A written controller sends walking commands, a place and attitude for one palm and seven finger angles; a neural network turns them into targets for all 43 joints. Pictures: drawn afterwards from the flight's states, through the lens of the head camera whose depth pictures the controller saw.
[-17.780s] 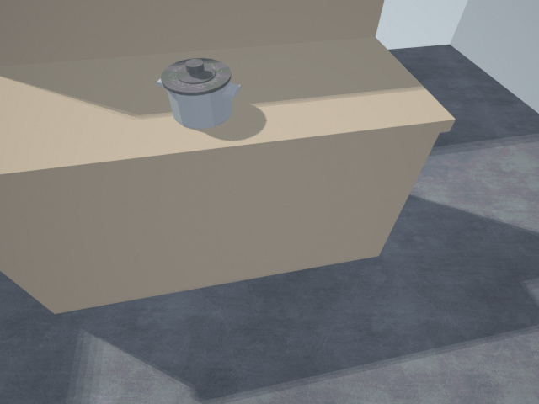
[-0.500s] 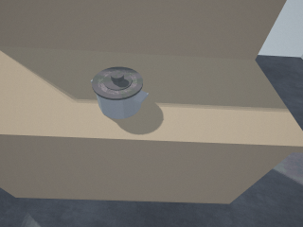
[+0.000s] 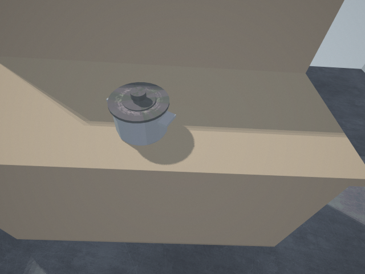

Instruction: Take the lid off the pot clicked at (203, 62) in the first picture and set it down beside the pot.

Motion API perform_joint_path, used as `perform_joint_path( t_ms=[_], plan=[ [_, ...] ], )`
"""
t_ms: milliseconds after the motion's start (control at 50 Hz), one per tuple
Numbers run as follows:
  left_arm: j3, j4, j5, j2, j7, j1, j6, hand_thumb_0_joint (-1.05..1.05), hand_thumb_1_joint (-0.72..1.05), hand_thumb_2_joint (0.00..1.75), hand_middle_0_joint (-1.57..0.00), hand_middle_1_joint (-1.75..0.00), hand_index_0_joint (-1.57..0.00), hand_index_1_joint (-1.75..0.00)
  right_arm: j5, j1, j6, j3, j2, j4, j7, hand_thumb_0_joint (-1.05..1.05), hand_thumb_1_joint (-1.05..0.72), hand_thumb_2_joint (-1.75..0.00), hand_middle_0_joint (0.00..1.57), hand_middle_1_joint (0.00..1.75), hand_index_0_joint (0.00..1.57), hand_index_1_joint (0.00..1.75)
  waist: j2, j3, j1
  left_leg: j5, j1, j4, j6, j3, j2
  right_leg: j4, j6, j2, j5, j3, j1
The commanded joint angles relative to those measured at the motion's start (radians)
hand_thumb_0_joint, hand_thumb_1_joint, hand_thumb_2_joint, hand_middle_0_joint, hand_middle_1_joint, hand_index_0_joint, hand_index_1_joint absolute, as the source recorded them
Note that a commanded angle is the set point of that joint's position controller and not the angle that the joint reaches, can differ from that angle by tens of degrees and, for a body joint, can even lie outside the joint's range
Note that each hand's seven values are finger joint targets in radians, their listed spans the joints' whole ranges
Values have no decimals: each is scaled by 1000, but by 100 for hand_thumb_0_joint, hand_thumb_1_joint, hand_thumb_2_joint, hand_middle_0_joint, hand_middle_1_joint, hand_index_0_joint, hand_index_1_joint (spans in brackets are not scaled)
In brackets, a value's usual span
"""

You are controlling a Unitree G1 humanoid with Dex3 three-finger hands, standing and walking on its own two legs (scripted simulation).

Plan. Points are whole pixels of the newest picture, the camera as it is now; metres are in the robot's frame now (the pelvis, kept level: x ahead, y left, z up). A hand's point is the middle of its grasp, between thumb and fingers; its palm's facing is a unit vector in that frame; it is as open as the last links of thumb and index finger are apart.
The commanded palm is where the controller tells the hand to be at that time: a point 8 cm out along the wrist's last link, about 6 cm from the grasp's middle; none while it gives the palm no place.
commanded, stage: look again from close up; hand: left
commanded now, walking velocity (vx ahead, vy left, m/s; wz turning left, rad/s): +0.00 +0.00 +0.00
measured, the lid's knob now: (138, 94) +0.53 +0.16 +0.10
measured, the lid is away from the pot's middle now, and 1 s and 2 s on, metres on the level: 0.00 0.00 0.00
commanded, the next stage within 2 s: lift the closed hand beside the body in 0.36 s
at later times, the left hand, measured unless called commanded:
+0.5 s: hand out of the picture +0.00 +0.16 -0.17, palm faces +0.02 -0.98 -0.19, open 7.4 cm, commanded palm +0.09 +0.22 -0.06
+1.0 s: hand out of the picture +0.11 +0.19 -0.02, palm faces +0.34 -0.89 -0.31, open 3.3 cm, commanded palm +0.07 +0.23 +0.02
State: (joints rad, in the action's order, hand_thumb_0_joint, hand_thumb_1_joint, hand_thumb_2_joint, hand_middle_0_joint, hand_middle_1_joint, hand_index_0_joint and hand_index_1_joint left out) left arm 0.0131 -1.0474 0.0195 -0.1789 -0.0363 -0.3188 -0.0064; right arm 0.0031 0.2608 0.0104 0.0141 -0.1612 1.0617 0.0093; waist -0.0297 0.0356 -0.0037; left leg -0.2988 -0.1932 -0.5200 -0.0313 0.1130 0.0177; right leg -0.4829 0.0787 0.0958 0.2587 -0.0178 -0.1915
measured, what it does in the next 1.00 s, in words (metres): stands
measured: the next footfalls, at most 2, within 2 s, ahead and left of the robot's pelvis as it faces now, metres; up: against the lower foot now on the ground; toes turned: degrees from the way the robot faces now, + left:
none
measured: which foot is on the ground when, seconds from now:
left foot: down 0.00-1.00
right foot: down 0.00-1.00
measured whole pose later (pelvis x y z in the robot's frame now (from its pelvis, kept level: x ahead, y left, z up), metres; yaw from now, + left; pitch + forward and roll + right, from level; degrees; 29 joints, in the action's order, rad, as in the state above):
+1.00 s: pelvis -0.01 -0.04 +0.00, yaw +4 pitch -2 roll -1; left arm -0.09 0.02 -0.02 -0.21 -0.10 -0.59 0.02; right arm -0.01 0.13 0.23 0.01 -0.22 0.54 0.05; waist 0.03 0.02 -0.08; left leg -0.27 -0.22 -0.52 0.02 0.02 0.06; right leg -0.49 0.02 0.05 0.27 -0.11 -0.19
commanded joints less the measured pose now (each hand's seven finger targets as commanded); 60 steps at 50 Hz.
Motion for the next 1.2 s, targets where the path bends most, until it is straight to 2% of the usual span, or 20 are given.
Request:
perform_joint_path(
  t_ms=[0, 420, 440, 460, 480, 500, 520, 580, 620, 680, 700, 720, 740, 780, 840, 920, 960, 1080, 1120, 1180],
  plan=[
    [-25, 33, -1, -102, -6, -61, 19, 0, 90, 90, -20, -30, -20, -30, -1, 33, 19, 18, -104, -36, 8, 0, -90, -90, 20, 30, 20, 30, 28, 25, -5, 169, 1, 136, -4, -108, 95, 71, -76, 26, -142, 18, -29],
    [-23, 9, -1, -76, -6, -69, 19, 0, 90, 90, -20, -30, -20, -30, -1, 64, 18, 18, -83, 1, 10, 0, -90, -90, 20, 30, 20, 30, 21, 43, -4, 125, 5, 150, -2, -97, 97, 85, -79, 21, -122, 32, -51],
    [-18, -26, 12, -107, -41, -53, 24, 0, 90, 90, -20, -30, -20, -30, -3, 17, 21, 15, -143, -60, 9, 0, -90, -90, 20, 30, 20, 30, 61, 63, 5, 331, -71, -3, 25, -78, 124, 45, -80, 50, -286, 52, -55],
    [-14, 1236, -108, -251, -48, 607, 174, 0, 90, 90, -24, -35, -24, -35, -82, -15, 198, 8, -223, -386, 5, 0, -90, -90, 20, 30, 20, 30, 186, -402, -14, 321, 162, 135, 49, -142, 2, -14, -105, -34, -270, -27, 75],
    [-11, 1010, -44, -201, -95, 179, 80, 0, 90, 90, -29, -40, -29, -40, -94, -90, 269, -4, -163, -335, 50, 0, -90, -90, 20, 30, 20, 30, 301, -350, -27, 345, 158, 125, 52, -112, 48, -32, -124, -46, -148, -37, 16],
    [-7, 961, -67, -180, -134, 144, 12, 0, 90, 90, -33, -44, -33, -44, -100, -98, 292, 4, -177, -277, 52, 0, -90, -90, 20, 30, 20, 30, 245, -276, -24, 245, 70, 111, 62, -109, 38, -19, -109, -48, -135, -59, 2],
    [16, 933, -64, -83, -138, -43, -45, 0, 90, 90, -38, -49, -38, -49, -103, -86, 305, 5, -164, -290, 47, 0, -90, -90, 20, 30, 20, 30, 208, -219, -20, 188, 68, 154, 52, -120, 31, 22, -105, -57, -112, -68, 12],
    [73, 765, -23, 50, -115, -213, -52, 0, 90, 90, -51, -64, -51, -64, -52, -130, 329, 12, -167, -343, 15, 0, -90, -90, 20, 30, 20, 30, -27, 47, -16, 114, -49, 175, 29, -147, 16, 60, -92, -71, -44, -106, -49],
    [29, 618, -9, 57, -86, -383, -43, 0, 90, 90, -60, -73, -60, -73, -47, -144, 284, 49, -173, -395, -13, 0, -90, -90, 20, 30, 20, 30, -158, 117, -40, 81, -130, 156, 28, -124, 17, 58, -92, -76, -3, -108, -80],
    [-155, 884, -20, -127, -63, -422, 28, 0, 90, 90, -73, -88, -73, -88, -51, -199, 260, 61, -167, -516, -14, 0, -90, -90, 20, 30, 20, 30, -147, 52, -87, 36, -141, 156, 33, -88, -1, 59, -93, -74, 44, -83, -16],
    [-230, 995, -29, -208, -70, -378, 54, 0, 90, 90, -77, -92, -77, -92, -53, -208, 259, 60, -163, -550, -8, 0, -90, -90, 20, 30, 20, 30, -67, 16, -91, 32, -116, 152, 36, -79, -3, 63, -93, -67, 39, -75, 7],
    [-234, 1143, -31, -230, -73, -282, 80, 0, 90, 90, -82, -97, -82, -97, -49, -206, 265, 48, -161, -591, 0, 0, -90, -90, 20, 30, 20, 30, 12, -21, -80, 35, -87, 153, 34, -74, -9, 63, -94, -66, 23, -62, 18],
    [-225, 1212, -34, -219, -78, -226, 92, 0, 90, 90, -86, -102, -86, -102, -46, -200, 267, 39, -148, -606, 9, 0, -90, -90, 20, 30, 20, 30, 82, -30, -68, 28, -62, 150, 31, -69, -9, 65, -94, -66, 17, -53, 11],
    [-175, 1214, -33, -162, -84, -160, 92, 0, 90, 90, -95, -112, -95, -112, -37, -172, 264, 32, -139, -608, 24, 0, -90, -90, 20, 30, 20, 30, 132, -1, -32, 38, -38, 125, 25, -53, -14, 88, -88, -72, 3, -47, -36],
    [-125, 1199, -33, -114, -73, -115, 97, 0, 90, 90, -108, -126, -108, -126, -29, -144, 253, 31, -147, -619, 36, 0, -90, -90, 20, 30, 20, 30, 61, 47, 7, 15, -31, 91, 16, -53, -23, 123, -78, -81, 31, -54, -99],
    [-164, 1337, -39, -148, -65, -191, 116, 0, 90, 90, -126, -145, -126, -145, -14, -140, 261, 33, -151, -643, 49, 0, -90, -90, 20, 30, 20, 30, 100, -97, -22, 96, 38, 72, 8, -44, -29, 112, -78, -77, -45, -55, -32],
    [-198, 1353, -38, -167, -69, -243, 106, 0, 90, 90, -130, -150, -130, -150, -7, -148, 259, 31, -147, -639, 56, 0, -90, -90, 20, 30, 20, 30, 74, -137, -35, 166, 46, 72, 5, -45, -26, 88, -77, -77, -127, -60, 10],
    [-225, 1343, -32, -175, -64, -270, 98, 0, 90, 90, -130, -150, -130, -150, -7, -183, 238, 31, -139, -626, 68, 0, -90, -90, 20, 30, 20, 30, 15, -58, -42, 198, 30, 76, 3, -44, -20, 96, -67, -75, -162, -66, 1],
    [-241, 1404, -31, -191, -63, -303, 104, 0, 90, 90, -130, -150, -130, -150, -7, -192, 247, 27, -132, -629, 68, 0, -90, -90, 20, 30, 20, 30, 62, -80, -56, 222, 51, 81, 4, -46, -18, 94, -71, -72, -174, -68, 22],
    [-264, 1408, -27, -199, -65, -374, 98, 0, 90, 90, -130, -150, -130, -150, -6, -198, 252, 29, -124, -615, 69, 0, -90, -90, 20, 30, 20, 30, 33, -107, -69, 286, 64, 84, 1, -49, -12, 77, -69, -73, -234, -75, 50]
  ],
)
